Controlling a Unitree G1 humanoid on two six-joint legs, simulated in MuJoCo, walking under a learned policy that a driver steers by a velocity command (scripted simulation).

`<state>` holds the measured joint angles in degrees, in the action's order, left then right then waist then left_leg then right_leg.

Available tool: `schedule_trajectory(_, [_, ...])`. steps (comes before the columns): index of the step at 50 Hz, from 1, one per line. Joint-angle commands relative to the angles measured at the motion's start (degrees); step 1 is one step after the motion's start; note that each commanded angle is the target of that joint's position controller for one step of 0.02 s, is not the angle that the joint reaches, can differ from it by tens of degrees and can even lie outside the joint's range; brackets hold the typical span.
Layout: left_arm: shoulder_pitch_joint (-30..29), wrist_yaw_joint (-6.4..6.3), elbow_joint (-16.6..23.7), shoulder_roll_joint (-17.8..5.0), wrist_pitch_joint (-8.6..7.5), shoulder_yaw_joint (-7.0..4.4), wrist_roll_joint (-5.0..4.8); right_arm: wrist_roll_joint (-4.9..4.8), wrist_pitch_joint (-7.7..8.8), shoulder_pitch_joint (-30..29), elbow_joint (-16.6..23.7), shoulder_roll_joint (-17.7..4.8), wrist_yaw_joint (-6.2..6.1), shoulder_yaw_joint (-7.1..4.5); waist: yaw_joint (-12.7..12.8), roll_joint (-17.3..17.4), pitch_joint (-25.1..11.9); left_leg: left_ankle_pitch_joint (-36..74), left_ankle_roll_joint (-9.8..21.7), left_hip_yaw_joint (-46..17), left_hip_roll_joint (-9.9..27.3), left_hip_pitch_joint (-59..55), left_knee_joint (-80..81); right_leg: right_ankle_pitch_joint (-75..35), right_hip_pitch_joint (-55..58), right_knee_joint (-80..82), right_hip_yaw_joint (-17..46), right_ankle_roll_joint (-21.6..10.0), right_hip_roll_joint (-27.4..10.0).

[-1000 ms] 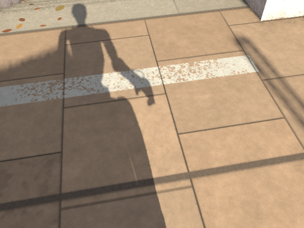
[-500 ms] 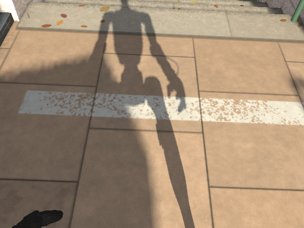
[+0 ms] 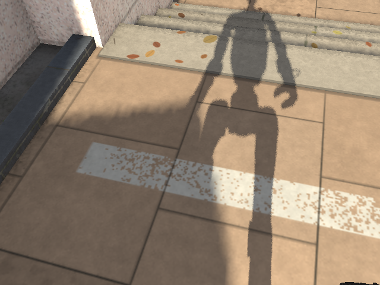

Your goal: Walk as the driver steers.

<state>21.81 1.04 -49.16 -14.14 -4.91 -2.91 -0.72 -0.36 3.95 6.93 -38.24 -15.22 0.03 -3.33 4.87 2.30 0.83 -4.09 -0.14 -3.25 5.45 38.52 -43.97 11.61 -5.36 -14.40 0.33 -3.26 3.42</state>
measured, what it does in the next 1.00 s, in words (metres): walks ahead: left foot, then right foot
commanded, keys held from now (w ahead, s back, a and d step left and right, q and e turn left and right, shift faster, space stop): w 0.88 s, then no key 0.12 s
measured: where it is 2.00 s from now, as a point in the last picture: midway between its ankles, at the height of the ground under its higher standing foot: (219, 243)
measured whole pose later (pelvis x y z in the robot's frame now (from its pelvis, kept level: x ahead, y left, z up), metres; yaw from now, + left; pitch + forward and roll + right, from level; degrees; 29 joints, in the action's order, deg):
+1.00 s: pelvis +0.50 -0.02 +0.00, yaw +0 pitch +2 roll -1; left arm 18.7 1.2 -47.5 -15.0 -4.3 -2.4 0.5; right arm 0.1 3.4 8.9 -42.8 -17.0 -0.4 -3.1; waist 2.8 2.4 1.3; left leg -8.4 -1.3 -2.4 6.1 37.2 -50.3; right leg 9.3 -8.4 -16.0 -2.2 -3.8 3.4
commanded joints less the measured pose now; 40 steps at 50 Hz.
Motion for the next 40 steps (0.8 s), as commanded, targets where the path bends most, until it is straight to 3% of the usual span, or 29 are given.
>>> schedule_trajectory(1, [-0.5, -0.3, 3.0, -9.7, -0.52, -1.86, -0.57, -0.5, 0.98, -6.4, 5.1, -1.2, 0.75, 0.26, 0.1, -7.0, 0.0, 7.1, -0.2, 2.3, -1.9, -3.6, 7.7, -18.6, -0.5, 3.7, 7.0, -7.7, -13.2])
schedule_trajectory(4, [2.4, -0.38, 1.7, -10.1, 0.26, -1.73, -0.71, -0.95, 1.3, -11.0, 7.0, -1.9, 1.72, 0.2, 1.2, -7.1, 1.6, 5.0, 0.8, 2.6, -2.9, -3.2, 12.0, -17.8, 3.9, 2.1, 8.5, -7.4, -15.6])
schedule_trajectory(6, [2.7, -0.69, 1.1, -11.1, 0.91, -1.98, -0.76, -0.91, 1.68, -11.4, 7.8, -2.8, 2.35, -0.04, 0.2, -7.7, 1.8, 1.0, 2.3, 2.8, -3.6, -4.7, 14.5, -21.1, 6.9, -0.2, 9.2, -6.6, -17.1])
schedule_trajectory(8, [1.1, -1.04, 1.3, -12.3, 1.38, -2.28, -0.82, -0.5, 1.91, -4.9, 6.3, -5.1, 2.22, -1.17, -4.4, -8.1, -2.1, 0.1, 4.6, 4.9, -6.0, -16.0, 17.9, -35.2, 6.9, -7.7, 7.0, -5.0, -15.8])
schedule_trajectory(9, [0.6, -1.14, 1.7, -11.6, 1.39, -1.95, -0.58, -0.09, 1.83, 3.4, 4.0, -7.8, 1.71, -2.4, -8.2, -7.1, -7.5, 2.3, 6.6, 4.4, -5.4, -28.9, 17.9, -38.7, 3.0, -16.9, 4.7, -3.6, -13.2])
schedule_trajectory(10, [-0.7, -1.32, 3.8, -9.2, 1.02, -0.85, 0.91, 0.83, 1.61, 15.0, 2.1, -12.3, 0.91, -3.57, -12.6, -0.9, -16.6, 8.0, 10.9, -7.6, 5.8, -47.3, 14.8, -23.2, -9.5, -34.5, 2.2, -1.5, -9.8])
schedule_trajectory(11, [6.7, -0.94, 4.5, -2.8, -0.23, 1.15, 0.65, 0.92, 1.31, 16.8, 1.2, -15.8, 1.15, -4.07, -9.0, 14.6, -23.4, 1.1, 20.2, -32.3, 18.3, -63.6, 19.4, 18.0, -31.1, -52.7, 1.4, 1.8, -0.9])
schedule_trajectory(12, [3.7, -0.57, 3.8, -8.7, -1.01, -0.17, -0.41, 0.03, 0.93, 17.7, 1.1, -10.3, 1.12, -2.92, -11.4, 9.7, -22.0, -7.3, 19.6, -36.0, 17.1, -62.1, 23.2, 21.5, -37.7, -58.8, 6.6, 1.8, -3.4])
schedule_trajectory(13, [-1.8, -0.34, 5.5, -10.7, -1.35, -0.82, -1.34, -0.25, 0.85, 13.7, 1.3, -8.6, 0.91, -2.11, -10.8, 6.6, -12.9, -5.9, 17.2, -27.4, 14.7, -54.3, 24.6, 16.5, -40.7, -59.3, 5.2, 1.7, -6.0])
schedule_trajectory(14, [-4.8, -0.49, 6.0, -9.9, -1.34, -0.71, -0.97, 0.0, 0.8, 10.2, 1.6, -7.5, 1.02, -1.6, -9.1, 2.0, -8.5, -1.5, 15.6, -21.5, 11.9, -46.2, 26.1, 11.8, -39.0, -56.8, 3.8, 2.0, -8.2])
schedule_trajectory(15, [-6.0, -0.6, 6.3, -9.4, -1.06, -0.91, -0.1, 0.35, 0.84, 7.7, 1.7, -6.4, 1.34, -1.24, -7.4, 0.7, -5.2, 2.8, 15.0, -17.8, 10.0, -39.5, 28.0, 9.2, -36.7, -53.6, 3.4, 2.6, -9.4])
schedule_trajectory(16, [-5.2, -0.57, 6.2, -8.6, -0.47, -1.01, 0.13, 0.76, 1.09, 6.3, 1.7, -5.5, 1.53, -0.89, -5.4, 1.6, -4.1, 5.0, 14.6, -15.1, 8.4, -34.8, 30.0, 7.4, -33.4, -51.7, 3.7, 2.9, -10.5])
schedule_trajectory(18, [-3.6, -0.67, 5.9, -6.3, 0.68, -0.65, 0.17, 0.36, 1.85, 5.7, 0.9, -5.7, 1.73, -1.06, -3.6, 2.8, -3.5, 6.5, 15.2, -11.9, 7.5, -29.8, 33.1, 5.6, -30.2, -48.7, 3.1, 3.8, -10.8])
schedule_trajectory(20, [-6.3, -0.87, 6.8, -5.8, 1.19, -0.55, 0.58, 0.33, 2.21, 6.2, -0.1, -7.1, 1.41, -1.48, -3.4, 2.1, -1.9, 7.8, 15.5, -8.9, 7.1, -27.6, 35.1, 1.2, -31.5, -44.4, 2.7, 4.7, -11.0])
schedule_trajectory(26, [-18.3, 0.09, 9.9, -4.4, 0.53, 0.28, 0.35, -0.35, 1.58, 11.0, -3.3, -9.7, 0.49, -1.98, -7.3, 1.1, 0.9, 4.9, 12.3, -2.5, 4.8, -28.2, 35.7, -15.6, -28.9, -24.4, 1.3, 4.5, -9.0])
schedule_trajectory(30, [-23.9, 1.14, 12.4, -5.5, 0.07, 0.2, -0.18, -0.9, 0.76, 14.6, -5.7, -10.9, 0.42, -2.24, -9.2, 1.4, 2.2, 2.8, 11.6, -4.1, 7.7, -34.2, 32.9, -12.7, -29.1, -18.3, 1.2, 3.0, -7.7])
schedule_trajectory(33, [-21.9, 1.65, 12.7, -7.0, -0.46, -0.31, -0.04, -1.03, -0.16, 14.5, -6.8, -11.8, 0.01, -2.55, -7.2, 2.6, 1.0, 8.5, 10.0, -5.0, 9.1, -38.1, 28.2, -6.7, -24.6, -14.8, 0.0, 0.8, -6.3])
schedule_trajectory(34, [-17.6, 1.49, 11.5, -8.1, -0.56, -0.97, 0.2, -1.09, -0.46, 13.5, -6.8, -11.8, -0.13, -2.45, -4.6, 2.5, -1.3, 16.1, 8.9, -3.4, 7.5, -37.8, 23.2, -6.5, -17.9, -12.8, -1.7, -0.4, -4.7])
schedule_trajectory(35, [-9.6, 0.97, 9.3, -10.8, -0.57, -2.3, 0.49, -0.74, -0.59, 13.9, -6.7, -10.1, -0.27, -1.79, -1.4, 1.1, -6.8, 20.5, 7.2, -0.7, 4.3, -34.8, 13.2, -7.8, -5.9, -12.9, -1.4, -2.2, -4.9])
schedule_trajectory(36, [0.9, 0.36, 7.8, -15.5, -0.4, -3.49, 1.03, 0.83, -0.4, 14.1, -4.9, -6.9, -0.51, -0.35, 2.1, -6.8, -16.0, 6.0, 4.6, 2.9, 0.3, -23.8, -5.7, -12.5, 10.8, -14.4, 11.4, -6.3, -16.3])
schedule_trajectory(37, [2.4, 0.7, 6.9, -18.5, -0.03, -4.09, 1.04, 0.01, 0.78, 20.7, -4.3, -1.9, -0.19, 0.97, -1.3, -21.8, -20.9, -27.5, 1.4, 1.9, -8.8, -1.9, -22.1, 0.2, 26.1, -7.3, 36.6, -14.6, -25.9])
schedule_trajectory(38, [1.8, 0.81, 7.6, -13.0, 0.03, -2.7, 0.15, -0.8, 1.56, 17.2, -5.1, -8.0, 0.12, -0.29, 1.0, -14.4, -17.8, -28.9, 1.6, -3.9, -5.8, 4.5, -28.5, 8.4, 24.0, -3.9, 38.4, -13.3, -24.9])
schedule_trajectory(39, [-1.6, 0.67, 8.0, -11.1, 0.02, -1.99, 0.11, -1.65, 1.94, 12.1, -3.6, -9.9, 0.41, -0.92, 0.5, -10.8, -10.9, -23.7, 2.2, -2.7, -3.2, 7.2, -28.8, 7.5, 17.4, -3.1, 30.7, -11.2, -23.2])
schedule_trajectory(40, [-5.0, 0.73, 8.6, -10.1, 0.06, -1.61, 0.5, -1.25, 1.9, 9.5, -3.2, -9.1, 0.17, -0.75, -1.1, -6.3, -7.2, -18.7, 2.1, -1.3, -0.7, 5.2, -26.5, 2.6, 10.2, -1.9, 25.2, -10.2, -20.9])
